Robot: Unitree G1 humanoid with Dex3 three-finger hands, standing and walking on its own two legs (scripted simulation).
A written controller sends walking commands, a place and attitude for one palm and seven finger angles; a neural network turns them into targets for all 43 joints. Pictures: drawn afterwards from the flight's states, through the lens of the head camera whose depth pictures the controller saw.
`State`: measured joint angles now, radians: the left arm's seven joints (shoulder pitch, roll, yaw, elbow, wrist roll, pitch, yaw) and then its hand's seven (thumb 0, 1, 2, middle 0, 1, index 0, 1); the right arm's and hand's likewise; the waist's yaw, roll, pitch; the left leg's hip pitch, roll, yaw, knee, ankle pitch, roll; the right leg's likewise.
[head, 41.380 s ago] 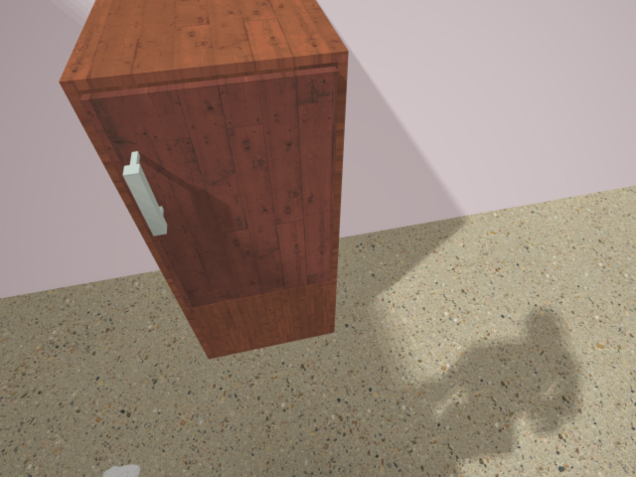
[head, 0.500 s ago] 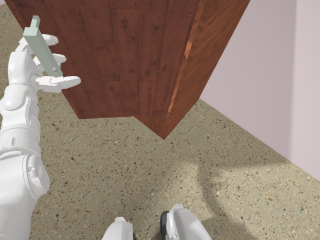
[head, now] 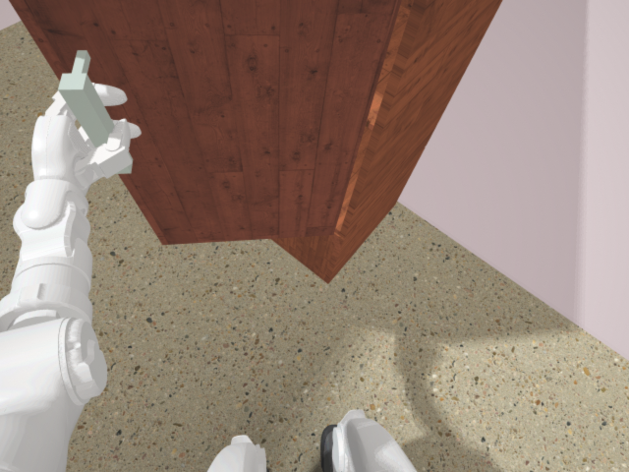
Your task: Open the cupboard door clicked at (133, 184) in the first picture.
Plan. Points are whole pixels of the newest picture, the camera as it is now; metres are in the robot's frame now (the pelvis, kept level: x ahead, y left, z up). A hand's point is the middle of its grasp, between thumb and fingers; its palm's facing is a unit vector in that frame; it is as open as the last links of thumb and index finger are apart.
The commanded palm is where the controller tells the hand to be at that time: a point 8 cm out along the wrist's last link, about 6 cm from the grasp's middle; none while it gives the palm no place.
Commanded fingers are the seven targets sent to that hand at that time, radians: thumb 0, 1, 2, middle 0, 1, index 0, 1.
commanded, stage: pull the door open along its arc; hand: left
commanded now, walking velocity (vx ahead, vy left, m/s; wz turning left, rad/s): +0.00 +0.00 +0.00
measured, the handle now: (103, 116) +0.54 +0.23 +0.07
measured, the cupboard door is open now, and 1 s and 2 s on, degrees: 45 80 87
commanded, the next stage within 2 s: open thumb and fingers to let go in 1.12 s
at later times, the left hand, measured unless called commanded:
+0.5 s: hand (131, 212) +0.41 +0.18 +0.07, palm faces +0.02 -1.00 +0.01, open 6.1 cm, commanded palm +0.35 +0.24 +0.07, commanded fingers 0.00 0.90 0.90 -0.40 -1.35 -0.40 -1.35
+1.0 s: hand (205, 291) +0.31 +0.10 +0.07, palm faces +0.46 -0.89 +0.01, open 6.0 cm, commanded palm +0.25 +0.13 +0.07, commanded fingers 0.00 0.90 0.90 -0.40 -1.35 -0.40 -1.35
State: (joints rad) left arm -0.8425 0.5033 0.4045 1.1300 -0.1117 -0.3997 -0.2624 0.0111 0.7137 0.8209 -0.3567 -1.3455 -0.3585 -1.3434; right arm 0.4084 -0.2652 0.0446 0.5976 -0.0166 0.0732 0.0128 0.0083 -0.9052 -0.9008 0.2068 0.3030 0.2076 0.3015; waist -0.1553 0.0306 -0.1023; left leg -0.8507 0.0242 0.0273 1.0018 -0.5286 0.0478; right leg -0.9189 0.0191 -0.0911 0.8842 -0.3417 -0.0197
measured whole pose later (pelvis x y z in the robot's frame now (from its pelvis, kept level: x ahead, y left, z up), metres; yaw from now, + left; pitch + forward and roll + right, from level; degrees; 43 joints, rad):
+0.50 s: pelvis +0.01 -0.01 +0.01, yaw -1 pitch +18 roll -2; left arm -0.39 0.30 0.32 0.67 -0.21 -0.38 -0.23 0.01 0.68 0.71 -0.38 -1.35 -0.37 -1.35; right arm 0.37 -0.26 0.02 0.53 0.01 0.07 0.03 0.01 -0.91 -0.90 0.21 0.30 0.21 0.30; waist -0.08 0.03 -0.14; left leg -0.71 0.02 0.06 0.90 -0.50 0.04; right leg -0.80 0.03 -0.05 0.82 -0.32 -0.02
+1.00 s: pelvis +0.00 -0.04 +0.02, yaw +3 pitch +12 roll +0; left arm -0.01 -0.05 -0.03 0.26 0.01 -0.32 0.46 0.02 0.68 0.74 -0.35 -1.35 -0.38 -1.35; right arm 0.22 -0.19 0.01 0.56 -0.06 0.01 0.02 0.01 -0.91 -0.90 0.21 0.30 0.21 0.30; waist 0.01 0.03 -0.12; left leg -0.60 0.00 0.01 0.87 -0.48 0.00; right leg -0.70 0.00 -0.10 0.85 -0.36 -0.07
